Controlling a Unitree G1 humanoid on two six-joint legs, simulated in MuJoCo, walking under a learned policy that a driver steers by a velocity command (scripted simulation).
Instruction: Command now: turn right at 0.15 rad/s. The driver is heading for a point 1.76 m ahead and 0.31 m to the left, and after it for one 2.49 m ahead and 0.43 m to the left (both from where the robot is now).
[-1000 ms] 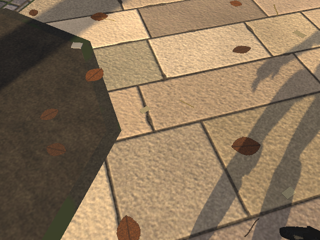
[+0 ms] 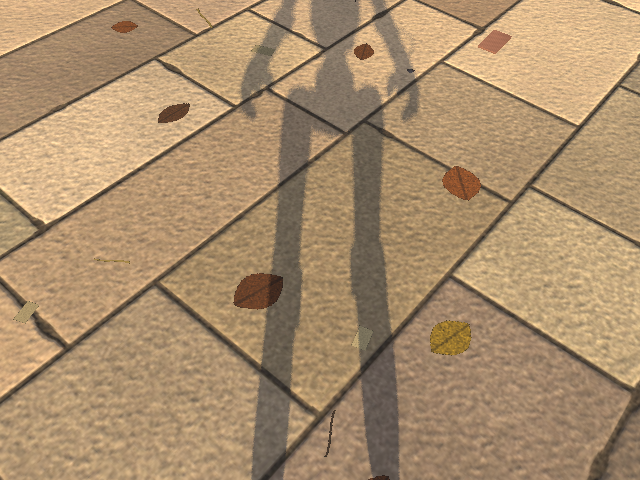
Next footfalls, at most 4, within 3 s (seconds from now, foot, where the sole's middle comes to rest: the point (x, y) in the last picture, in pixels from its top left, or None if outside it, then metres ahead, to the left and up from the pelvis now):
0.14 right None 0.02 -0.15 -0.78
1.74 right None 0.41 -0.13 -0.78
2.28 left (268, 374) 0.72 0.11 -0.78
2.78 right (322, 262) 1.04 -0.01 -0.78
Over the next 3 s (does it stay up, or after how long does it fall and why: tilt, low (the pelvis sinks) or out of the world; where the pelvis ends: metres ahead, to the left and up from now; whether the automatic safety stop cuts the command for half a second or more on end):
stays up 0.94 0.05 0.00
